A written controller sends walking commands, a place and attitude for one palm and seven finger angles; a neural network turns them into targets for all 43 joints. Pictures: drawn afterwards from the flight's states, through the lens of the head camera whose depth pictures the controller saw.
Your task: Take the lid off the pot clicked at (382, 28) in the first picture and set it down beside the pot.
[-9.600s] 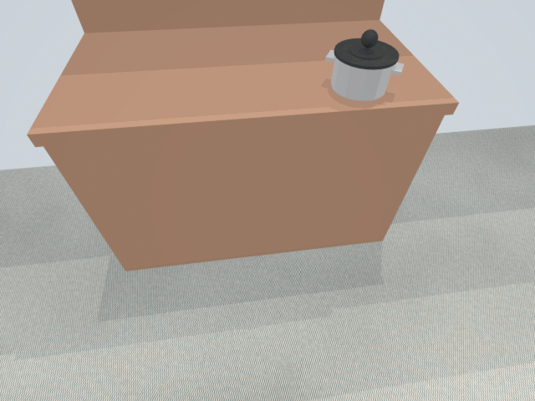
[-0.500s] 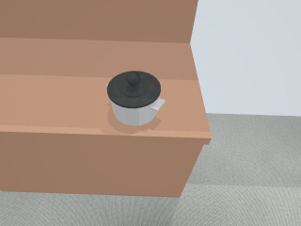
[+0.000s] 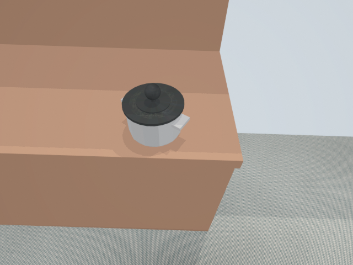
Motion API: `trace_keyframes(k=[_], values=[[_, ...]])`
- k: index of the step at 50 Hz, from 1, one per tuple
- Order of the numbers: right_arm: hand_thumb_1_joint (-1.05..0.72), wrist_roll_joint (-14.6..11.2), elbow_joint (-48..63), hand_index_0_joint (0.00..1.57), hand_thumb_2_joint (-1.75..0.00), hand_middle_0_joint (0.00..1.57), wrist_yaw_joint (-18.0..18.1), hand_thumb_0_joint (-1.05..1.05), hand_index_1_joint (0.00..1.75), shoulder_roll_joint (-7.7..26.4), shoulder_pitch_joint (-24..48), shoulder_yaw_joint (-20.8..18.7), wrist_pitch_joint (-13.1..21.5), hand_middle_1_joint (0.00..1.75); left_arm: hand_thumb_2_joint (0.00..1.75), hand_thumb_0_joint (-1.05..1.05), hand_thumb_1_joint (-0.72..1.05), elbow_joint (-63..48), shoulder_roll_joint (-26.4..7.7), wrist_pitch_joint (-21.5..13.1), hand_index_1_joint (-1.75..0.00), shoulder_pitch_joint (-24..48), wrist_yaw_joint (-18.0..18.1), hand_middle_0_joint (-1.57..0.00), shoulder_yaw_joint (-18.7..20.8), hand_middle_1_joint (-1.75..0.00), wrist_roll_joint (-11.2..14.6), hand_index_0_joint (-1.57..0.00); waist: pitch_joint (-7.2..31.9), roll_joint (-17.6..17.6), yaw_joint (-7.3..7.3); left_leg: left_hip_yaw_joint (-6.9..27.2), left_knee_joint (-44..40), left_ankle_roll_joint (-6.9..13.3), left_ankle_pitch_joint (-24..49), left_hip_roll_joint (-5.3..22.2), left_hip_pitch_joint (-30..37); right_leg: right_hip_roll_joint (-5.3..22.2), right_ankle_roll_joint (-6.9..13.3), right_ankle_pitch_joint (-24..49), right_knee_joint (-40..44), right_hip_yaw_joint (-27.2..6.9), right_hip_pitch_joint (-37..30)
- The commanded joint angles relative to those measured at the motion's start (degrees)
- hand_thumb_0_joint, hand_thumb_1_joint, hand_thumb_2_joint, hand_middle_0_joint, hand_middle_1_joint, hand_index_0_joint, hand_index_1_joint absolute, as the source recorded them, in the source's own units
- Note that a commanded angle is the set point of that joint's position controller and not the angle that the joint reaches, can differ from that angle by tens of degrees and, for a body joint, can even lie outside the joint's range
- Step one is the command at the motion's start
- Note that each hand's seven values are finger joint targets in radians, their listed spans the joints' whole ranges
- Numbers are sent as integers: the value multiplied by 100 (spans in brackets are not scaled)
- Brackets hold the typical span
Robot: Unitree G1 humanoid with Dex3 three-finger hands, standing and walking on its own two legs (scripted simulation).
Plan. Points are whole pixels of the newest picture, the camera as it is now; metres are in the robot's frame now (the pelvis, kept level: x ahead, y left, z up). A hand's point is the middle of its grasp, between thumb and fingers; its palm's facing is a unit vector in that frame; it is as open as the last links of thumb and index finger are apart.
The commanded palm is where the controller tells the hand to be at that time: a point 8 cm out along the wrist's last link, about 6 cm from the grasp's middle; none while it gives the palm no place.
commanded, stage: look again from close up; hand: left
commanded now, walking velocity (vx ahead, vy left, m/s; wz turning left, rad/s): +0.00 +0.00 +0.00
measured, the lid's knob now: (152, 91) +0.51 +0.11 +0.11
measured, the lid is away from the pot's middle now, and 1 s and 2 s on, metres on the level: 0.00 0.00 0.00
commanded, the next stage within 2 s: lift the closed hand beside the body in 0.56 s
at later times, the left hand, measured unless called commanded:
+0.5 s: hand out of the picture -0.02 +0.16 -0.18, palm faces +0.03 -0.99 -0.16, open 7.4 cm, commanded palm none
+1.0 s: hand (95, 264) +0.13 +0.18 -0.04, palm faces +0.17 -0.96 -0.20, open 5.2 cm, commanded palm +0.08 +0.24 -0.02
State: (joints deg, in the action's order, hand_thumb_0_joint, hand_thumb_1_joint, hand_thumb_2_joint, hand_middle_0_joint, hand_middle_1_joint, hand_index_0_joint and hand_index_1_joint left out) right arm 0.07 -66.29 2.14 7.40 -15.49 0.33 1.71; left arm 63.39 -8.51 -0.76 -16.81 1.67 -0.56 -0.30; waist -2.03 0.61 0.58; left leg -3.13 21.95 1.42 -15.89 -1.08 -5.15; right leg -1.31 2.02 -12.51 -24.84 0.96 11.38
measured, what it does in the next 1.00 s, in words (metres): stands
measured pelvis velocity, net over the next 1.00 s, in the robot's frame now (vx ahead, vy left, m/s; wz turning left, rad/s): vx -0.01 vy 0.00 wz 0.01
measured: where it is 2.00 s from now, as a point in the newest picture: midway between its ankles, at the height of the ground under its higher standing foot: outside the picture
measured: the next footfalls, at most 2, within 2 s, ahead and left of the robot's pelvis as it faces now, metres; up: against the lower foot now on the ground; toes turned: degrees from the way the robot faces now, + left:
none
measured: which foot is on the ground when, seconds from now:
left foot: down 0.00-1.00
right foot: down 0.00-1.00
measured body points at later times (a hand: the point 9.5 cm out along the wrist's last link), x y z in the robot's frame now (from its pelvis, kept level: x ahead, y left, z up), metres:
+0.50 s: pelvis +0.00 +0.00 +0.00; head +0.01 +0.00 +0.45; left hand -0.02 +0.21 -0.16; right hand -0.02 -0.21 -0.16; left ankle -0.04 +0.10 -0.74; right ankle +0.01 -0.10 -0.74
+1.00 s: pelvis -0.01 +0.00 -0.01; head -0.03 +0.00 +0.44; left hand +0.12 +0.23 -0.03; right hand +0.19 -0.24 -0.06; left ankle -0.04 +0.10 -0.74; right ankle +0.01 -0.10 -0.74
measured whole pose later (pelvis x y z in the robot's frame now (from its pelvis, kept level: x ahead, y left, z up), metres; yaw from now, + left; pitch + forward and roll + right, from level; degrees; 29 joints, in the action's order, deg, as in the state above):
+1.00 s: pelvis -0.01 +0.00 -0.01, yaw +1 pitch -2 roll +0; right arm -1.9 -37.6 0.4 13.2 -9.0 -2.5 11.2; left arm 5.4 -9.3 -3.7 -31.9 3.4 0.7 0.9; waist 2.0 0.0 0.7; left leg -2.8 27.4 1.8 -17.9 -1.6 -8.0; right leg -0.5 1.5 -14.4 -29.6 1.4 13.7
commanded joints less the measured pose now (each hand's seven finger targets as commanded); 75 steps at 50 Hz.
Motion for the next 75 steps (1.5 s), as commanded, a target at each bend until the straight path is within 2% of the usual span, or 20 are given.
trace_keyframes(k=[1, 32, 33, 34, 35, 36, 37, 40, 43, 44, 45, 47, 50, 53, 58, 62, 64, 68, 73, 75], values=[[-90, 14, 133, 20, -90, 20, 48, 0, 30, 465, -371, -80, 47, 30, 90, 0, 90, -164, -480, -96, -30, -376, 39, -20, 106, -30, 13, -20, -176, -8, -18, 590, -381, 56, 690, 659, -304, 705, 112, 928, 457, -692, 2], [-90, 8, 46, 20, -90, 20, 61, 0, 30, 305, -573, -64, 76, 30, 90, 0, 90, -81, -335, -121, -30, -567, 51, -20, 97, -30, 6, -20, -173, -77, -13, 592, -410, 67, 792, 678, -314, 674, 109, 1001, 434, -681, 25], [-90, -5, 482, 20, -90, 20, -11, 0, 30, 674, 105, -104, 95, 30, 90, 0, 90, 197, -588, -210, -30, -919, 290, -20, 111, -30, -102, -20, -202, -287, 174, 209, 771, -106, 1374, 756, -728, 1024, -51, 3341, 90, -789, -79], [-90, -385, 2588, 20, -90, 20, -20, 0, 30, 1499, 98, -58, 1081, 30, 90, 0, 90, -7065, -1360, -1122, -35, 3064, 314, -24, -220, -35, 638, -24, 2426, -1041, -18, 593, -22, -143, 1372, 147, 57, 629, 53, 2050, -189, -476, -916], [-90, -521, 2416, 20, -90, 20, 114, 0, 30, 1039, 690, -19, 1436, 30, 90, 0, 90, -6893, -1794, -765, -40, 2135, 763, -29, 273, -40, 560, -29, 1827, -1303, -95, 399, 166, -146, 1137, 207, 107, 453, 81, 1366, -189, -349, -564], [-90, -463, 2235, 20, -90, 20, 204, 0, 30, 1146, 505, -76, 1590, 30, 90, 0, 90, -6270, -1065, -401, -44, 982, 843, -33, -64, -44, 407, -33, 1835, -1476, -41, 458, -24, -228, 865, 265, -114, 346, 96, 640, -88, -88, -446], [-90, -537, 2164, 20, -90, 20, 166, 0, 30, 971, 618, -16, 1589, 30, 90, 0, 90, -5325, -98, 120, -49, -253, 818, -38, -600, -49, 383, -38, 913, -939, -64, 573, -159, -143, 661, 275, -462, 311, 52, 422, 82, 54, -184], [-90, -231, 2508, 20, -90, 20, 8, 0, 30, 1244, 613, -118, 1712, 30, 90, 0, 90, -4476, 684, 41, -64, -1020, 614, -51, -1239, -64, 120, -51, -106, 567, -172, 743, -63, -1, 805, 233, -698, 195, -66, 359, 167, 317, 197], [-90, -133, 2852, 20, -90, 20, -196, 0, 30, 1268, 874, -471, 1262, 30, 90, 0, 90, -4078, -253, -83, -78, -2530, 360, -64, 83, -78, 19, -64, -365, 1617, 308, 536, 64, -27, 614, 238, -1359, 227, -106, -123, 119, 265, 178], [-90, -136, 3124, 20, -90, 20, -207, 0, 30, 1250, 1031, -494, 1206, 30, 90, 0, 90, -4720, -787, -261, -83, -2761, 308, -68, 670, -83, 67, -68, -80, 1610, 483, 443, 44, -48, 564, 194, -1427, 260, -94, -301, 143, 164, -99], [-90, -183, 3353, 20, -90, 20, -206, 0, 30, 1189, 1180, -523, 1176, 30, 90, 0, 90, -5297, -1313, -406, -88, -3217, 328, -73, 1300, -88, 136, -73, 197, 1096, 648, 388, 3, -108, 590, 194, -1357, 321, -53, -280, 92, 145, -437], [-90, -196, 3889, 20, -90, 20, -176, 0, 30, 1109, 1324, -402, 1210, 30, 90, 0, 90, -7058, -1319, -664, -97, -2519, 285, -82, 1098, -97, 171, -82, 363, 252, 529, 293, -36, -105, 727, 136, -1114, 314, -22, 99, 50, -10, -557], [-90, -126, 4012, 20, -90, 20, -123, 0, 30, 1070, 1091, -338, 1144, 30, 90, 0, 90, -7353, -817, -688, -112, -1569, 300, -95, 551, -112, 112, -95, -170, -602, 47, 205, 168, -56, 589, 120, -931, 287, -65, 235, 197, 15, 127], [-90, -112, 4072, 20, -90, 20, -39, 0, 30, 1090, 813, -307, 1029, 30, 90, 0, 90, -7254, -752, -695, -126, -1339, 283, -108, 490, -126, 120, -108, -312, -486, -43, 198, 275, -10, 390, 44, -887, 203, -68, 101, 262, 29, 347], [-90, -32, 4328, 20, -90, 20, 95, 0, 30, 1028, 787, -249, 1094, 30, 90, 0, 90, -8675, -1103, -732, -150, -1566, 359, -130, 813, -150, 167, -130, 1014, -568, 135, 233, 340, 39, 1175, 47, -297, 225, -79, 938, 100, 46, -440], [-90, -36, 4144, 20, -90, 20, 110, 0, 30, 1045, 823, -242, 919, 30, 90, 0, 90, -7669, -812, -499, -150, -1902, 336, -130, 738, -150, 128, -130, 180, 321, 60, 320, 311, 35, 1180, 91, -664, 147, -130, 927, 118, 182, -124], [-90, -42, 4163, 20, -90, 20, 124, 0, 30, 1080, 924, -254, 881, 30, 90, 0, 90, -7915, -1049, -567, -150, -1833, 311, -130, 954, -150, 114, -130, 158, 344, 127, 308, 279, 57, 1078, 87, -689, 168, -139, 779, 171, 145, -158], [-90, -15, 4198, 20, -90, 20, 130, 0, 30, 928, 1061, -194, 1033, 30, 90, 0, 90, -9041, -1662, -657, -150, -2072, 446, -130, 1657, -150, 130, -130, 922, -618, 400, 350, 198, -2, 1731, 124, -328, 241, -71, 1193, 51, 113, -772], [-90, -46, 4002, 20, -90, 20, 57, 0, 30, 967, 1086, -252, 1025, 30, 90, 0, 90, -8266, -901, -579, -150, -2537, 315, -130, 1002, -150, 72, -130, 177, 144, 266, 365, 197, 17, 1827, 198, -525, 189, -137, 1111, 80, 223, -362], [-90, -67, 4023, 20, -90, 20, 50, 0, 30, 989, 1171, -298, 1050, 30, 90, 0, 90, -8376, -1081, -653, -150, -2525, 310, -130, 1168, -150, 81, -130, 147, 221, 290, 353, 207, 41, 1518, 204, -566, 179, -147, 855, 133, 186, -300]])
